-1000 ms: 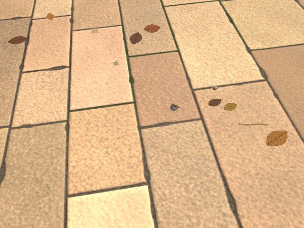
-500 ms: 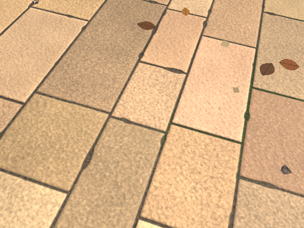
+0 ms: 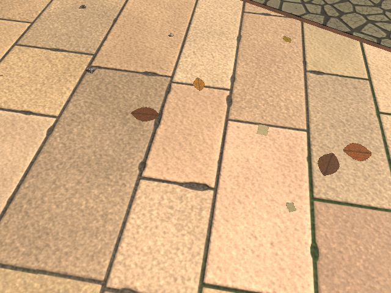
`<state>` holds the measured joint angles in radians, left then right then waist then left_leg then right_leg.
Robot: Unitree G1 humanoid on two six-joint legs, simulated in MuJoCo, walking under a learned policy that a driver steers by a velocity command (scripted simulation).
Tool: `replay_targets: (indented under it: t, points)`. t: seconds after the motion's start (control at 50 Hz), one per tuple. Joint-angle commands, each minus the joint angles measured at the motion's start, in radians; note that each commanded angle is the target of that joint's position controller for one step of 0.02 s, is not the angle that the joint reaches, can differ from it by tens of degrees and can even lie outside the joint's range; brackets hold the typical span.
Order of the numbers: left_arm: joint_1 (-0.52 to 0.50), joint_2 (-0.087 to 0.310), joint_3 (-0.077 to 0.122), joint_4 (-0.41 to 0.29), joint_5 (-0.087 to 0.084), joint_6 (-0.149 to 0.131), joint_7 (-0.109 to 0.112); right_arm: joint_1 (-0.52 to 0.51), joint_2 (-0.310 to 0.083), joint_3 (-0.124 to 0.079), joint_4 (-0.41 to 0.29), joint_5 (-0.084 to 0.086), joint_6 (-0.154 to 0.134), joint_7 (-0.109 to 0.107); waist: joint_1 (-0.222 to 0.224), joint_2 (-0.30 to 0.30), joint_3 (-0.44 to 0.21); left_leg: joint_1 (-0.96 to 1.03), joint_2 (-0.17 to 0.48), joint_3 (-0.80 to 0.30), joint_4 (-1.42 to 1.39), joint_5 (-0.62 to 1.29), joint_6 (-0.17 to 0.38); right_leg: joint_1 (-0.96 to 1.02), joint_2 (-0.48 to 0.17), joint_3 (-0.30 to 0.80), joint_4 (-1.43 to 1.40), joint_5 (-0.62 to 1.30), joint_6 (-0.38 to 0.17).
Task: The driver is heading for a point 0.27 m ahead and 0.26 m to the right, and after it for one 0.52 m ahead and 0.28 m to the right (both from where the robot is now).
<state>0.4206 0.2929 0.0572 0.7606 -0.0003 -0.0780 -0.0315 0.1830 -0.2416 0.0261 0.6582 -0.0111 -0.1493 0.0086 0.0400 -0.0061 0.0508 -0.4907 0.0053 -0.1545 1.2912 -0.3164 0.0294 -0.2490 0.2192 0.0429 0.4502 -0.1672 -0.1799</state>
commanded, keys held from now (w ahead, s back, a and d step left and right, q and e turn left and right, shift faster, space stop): w+e+shift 0.54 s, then e+shift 0.18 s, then shift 0.28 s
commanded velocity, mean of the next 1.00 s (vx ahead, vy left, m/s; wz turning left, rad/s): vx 0.74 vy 0.00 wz -0.82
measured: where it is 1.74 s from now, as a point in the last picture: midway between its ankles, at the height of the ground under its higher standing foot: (239, 210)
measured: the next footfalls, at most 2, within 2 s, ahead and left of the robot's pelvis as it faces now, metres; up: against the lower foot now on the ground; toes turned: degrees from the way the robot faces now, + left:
left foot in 0.26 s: +0.47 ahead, +0.19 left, +0.00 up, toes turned -23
right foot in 0.70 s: +0.74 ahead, -0.22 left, +0.00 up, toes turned -47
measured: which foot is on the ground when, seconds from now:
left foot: up 0.00-0.24, down 0.26-0.70, up 0.72-1.00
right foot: down 0.00-0.26, up 0.28-0.68, down 0.70-1.00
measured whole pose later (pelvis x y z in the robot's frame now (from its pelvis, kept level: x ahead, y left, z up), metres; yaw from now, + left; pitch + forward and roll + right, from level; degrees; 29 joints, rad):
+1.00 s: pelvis +0.71 -0.10 +0.00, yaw -51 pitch +1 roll +0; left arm 0.20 0.29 0.04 0.68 0.01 -0.02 0.00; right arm 0.11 -0.32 -0.03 0.64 -0.01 -0.04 -0.05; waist 0.04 0.03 0.09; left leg -0.69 0.09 -0.11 0.99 -0.23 -0.11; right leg -0.35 0.15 0.08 0.47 -0.13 -0.10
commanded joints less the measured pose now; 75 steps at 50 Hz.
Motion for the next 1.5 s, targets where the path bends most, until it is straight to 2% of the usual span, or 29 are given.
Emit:
replay_targets:
  t: [0.02,0.08,0.18,0.22,0.24,0.26,0.28,0.3,0.34,0.36,0.44,0.58,0.62,0.66,0.68,0.7,0.72,0.74,0.76,0.8,0.86,0.92,1.12,1.14,1.16,1.18,1.22,1.28,1.5]
  points:
    - [-0.123,0.093,0.022,-0.118,-0.021,-0.024,0.015,0.019,-0.150,-0.042,-0.080,-0.016,-0.003,-0.013,-0.102,0.073,0.067,-0.122,0.063,0.018,-0.200,0.047,-0.041,-0.110,-0.247,0.443,-0.303,-0.130,-0.171]
    - [-0.098,0.126,0.035,-0.095,-0.041,-0.020,0.038,-0.170,-0.081,-0.019,-0.162,-0.032,-0.005,-0.013,-0.026,0.004,0.101,0.103,0.012,0.100,-0.561,0.347,-0.087,-0.339,-0.155,0.308,-0.296,-0.035,-0.096]
    - [0.007,0.120,0.043,-0.043,-0.063,0.000,0.048,-0.239,-0.148,-0.065,-0.195,0.040,-0.005,-0.020,0.033,-0.080,0.014,0.223,-0.022,0.017,-0.816,0.439,-0.114,-0.082,-0.197,0.424,-0.151,-0.129,-0.008]
    - [-0.002,0.124,0.047,-0.041,-0.046,0.017,0.047,-0.123,-0.203,-0.103,-0.174,0.052,-0.016,-0.022,-0.049,-0.099,-0.072,0.322,-0.029,0.028,-0.835,0.298,-0.080,0.047,-0.208,0.426,0.058,0.121,0.036]
    - [-0.033,0.114,0.039,-0.058,-0.024,0.022,0.038,0.069,-0.230,-0.123,-0.147,0.056,-0.015,-0.025,-0.159,-0.101,-0.213,0.532,0.027,0.022,-0.765,0.228,-0.043,0.020,-0.191,0.380,0.287,0.232,0.075]
    - [-0.023,0.012,0.005,-0.091,0.016,0.022,0.033,0.312,-0.284,-0.138,-0.111,0.050,0.000,-0.035,-0.229,0.026,-0.404,0.853,0.216,-0.173,-0.694,-0.010,0.011,-0.157,-0.153,0.288,0.646,-0.014,0.093]
    - [0.148,-0.069,-0.033,-0.149,-0.064,0.002,0.024,0.317,-0.376,-0.148,-0.070,0.013,0.004,-0.012,-0.098,0.570,-0.550,1.081,0.481,-0.839,-0.943,-0.401,0.216,-0.498,-0.098,0.184,0.979,-0.388,0.131]
    - [0.087,0.030,-0.024,-0.118,-0.092,0.012,0.040,0.252,-0.263,-0.140,-0.098,0.014,0.018,-0.010,-0.139,0.409,-0.410,0.978,0.431,-0.857,-1.012,-0.645,0.185,-0.626,-0.214,0.147,1.063,-0.282,0.136]
    - [-0.132,0.099,-0.006,-0.143,-0.041,0.024,0.038,0.194,-0.176,-0.118,-0.074,0.002,0.036,-0.018,-0.165,0.057,-0.146,0.711,0.330,-0.453,-0.991,-0.224,0.111,-0.628,-0.277,0.078,1.022,-0.176,0.137]
    - [-0.199,0.092,-0.001,-0.170,-0.020,0.024,0.032,0.172,-0.160,-0.113,-0.052,-0.008,0.038,-0.017,-0.147,0.029,-0.071,0.601,0.287,-0.326,-1.002,-0.060,0.106,-0.603,-0.309,0.077,0.957,-0.142,0.133]
    - [-0.218,0.018,-0.013,-0.218,-0.051,0.062,0.009,0.120,-0.092,-0.098,0.020,0.017,0.030,-0.007,-0.065,0.096,0.013,0.439,0.248,-0.063,-1.068,0.158,0.096,-0.591,-0.387,0.061,0.893,-0.122,0.124]
    - [-0.427,0.034,-0.023,-0.274,-0.018,0.033,-0.037,0.100,-0.207,-0.117,0.068,0.007,0.029,-0.027,-0.083,-0.027,0.143,0.365,0.172,0.304,-1.143,0.549,0.030,-0.468,-0.316,-0.106,0.395,0.257,0.124]
    - [-0.420,0.067,-0.005,-0.271,-0.013,0.019,-0.058,0.150,-0.271,-0.126,0.084,0.005,0.036,-0.042,-0.070,0.026,0.067,0.419,0.157,0.346,-1.014,1.004,-0.021,-0.276,-0.198,-0.214,0.280,0.284,0.106]
    - [-0.222,0.141,0.035,-0.225,-0.024,0.027,-0.063,0.143,-0.328,-0.142,0.075,0.022,0.052,-0.058,0.051,0.120,-0.063,0.427,0.190,0.347,-0.729,1.322,-0.038,-0.022,-0.118,-0.223,0.266,0.219,0.065]
    - [-0.019,0.213,0.075,-0.176,-0.027,0.041,-0.049,0.106,-0.328,-0.144,0.053,0.030,0.055,-0.054,0.155,0.117,-0.158,0.325,0.192,0.328,-0.487,1.278,-0.041,0.234,-0.114,-0.162,0.241,0.245,0.016]
    - [0.061,0.232,0.088,-0.141,-0.034,0.057,-0.021,0.115,-0.251,-0.127,0.043,0.041,0.045,-0.038,0.166,-0.025,-0.161,0.130,0.082,0.327,-0.165,0.524,-0.079,0.443,-0.177,-0.038,0.125,0.362,-0.027]
    - [-0.018,0.305,0.079,-0.190,0.000,0.058,0.002,0.218,-0.095,-0.077,0.001,-0.017,0.026,-0.015,0.023,-0.353,-0.242,-0.148,-0.075,0.249,0.274,-0.362,-0.104,0.649,-0.379,0.304,0.229,0.960,-0.162]
    - [-0.047,0.292,0.073,-0.250,0.048,0.043,-0.002,0.270,-0.197,-0.073,-0.027,0.012,0.009,-0.002,0.047,-0.227,-0.586,-0.224,-0.079,-0.002,0.420,-0.320,-0.093,0.762,-0.594,0.704,0.052,0.651,-0.343]
    - [-0.114,0.260,0.072,-0.272,0.031,0.039,-0.006,0.147,-0.273,-0.088,-0.034,0.025,0.012,-0.009,0.065,-0.014,-0.519,-0.184,-0.032,-0.019,0.316,-0.211,-0.067,0.608,-0.539,0.688,-0.041,0.432,-0.280]
    - [-0.229,0.177,0.046,-0.261,-0.012,0.021,-0.005,0.112,-0.234,-0.085,-0.030,0.019,0.044,-0.036,-0.039,0.147,-0.240,-0.180,0.045,0.019,0.144,-0.131,-0.082,0.254,-0.464,0.538,-0.093,0.330,-0.194]
    - [-0.278,0.150,0.034,-0.222,0.012,0.020,0.004,0.153,-0.218,-0.090,-0.013,0.009,0.094,-0.051,-0.097,0.063,-0.132,-0.016,0.094,0.055,-0.009,-0.123,-0.113,-0.104,-0.403,0.336,-0.109,0.573,-0.162]
    - [-0.243,0.150,0.030,-0.169,0.011,0.026,0.027,0.121,-0.149,-0.071,-0.023,-0.007,0.101,-0.063,-0.078,0.022,-0.190,-0.003,0.071,0.088,-0.147,-0.007,-0.139,-0.118,-0.352,0.209,-0.075,0.754,-0.140]
    - [-0.257,0.070,-0.005,-0.100,0.001,0.074,0.032,0.006,-0.131,-0.072,-0.054,-0.001,0.098,-0.027,-0.049,-0.112,-0.150,0.213,0.028,0.111,-0.781,0.251,-0.074,-0.069,-0.324,0.246,0.047,0.200,-0.015]
    - [-0.211,0.028,-0.018,-0.085,0.007,0.068,0.031,0.008,-0.146,-0.074,-0.058,-0.018,0.091,-0.028,-0.042,-0.081,-0.140,0.290,0.082,0.059,-0.864,0.441,-0.044,-0.092,-0.274,0.237,0.086,0.103,0.047]
    - [-0.105,0.007,-0.023,-0.070,0.027,0.061,0.030,-0.006,-0.213,-0.083,-0.080,-0.034,0.092,-0.032,0.025,0.085,-0.161,0.372,0.237,-0.081,-0.845,0.731,0.026,-0.144,-0.177,0.166,0.206,-0.157,0.114]
    - [-0.063,0.028,-0.016,-0.058,0.010,0.062,0.033,-0.015,-0.175,-0.077,-0.061,-0.041,0.101,-0.033,0.044,0.227,-0.180,0.342,0.318,-0.174,-0.873,0.677,0.154,-0.153,-0.148,0.084,0.249,-0.306,0.164]
    - [-0.166,0.065,-0.006,-0.067,0.012,0.082,0.041,-0.036,-0.112,-0.062,-0.049,-0.019,0.109,-0.022,0.014,0.177,-0.157,0.259,0.244,-0.157,-0.907,0.375,0.131,-0.066,-0.208,0.059,0.171,-0.192,0.194]
    - [-0.207,0.055,-0.006,-0.048,0.023,0.124,0.038,-0.043,-0.132,-0.066,-0.051,-0.012,0.111,-0.014,-0.015,0.107,-0.073,0.168,0.112,-0.006,-0.909,0.045,0.012,-0.014,-0.211,0.082,0.055,-0.106,0.168]
    - [-0.203,0.034,-0.003,0.032,0.009,0.098,0.054,-0.021,-0.088,-0.068,-0.034,-0.004,0.116,-0.020,-0.042,0.011,-0.095,0.300,0.057,0.072,-0.814,0.254,0.015,-0.029,-0.232,0.101,0.029,0.015,0.163]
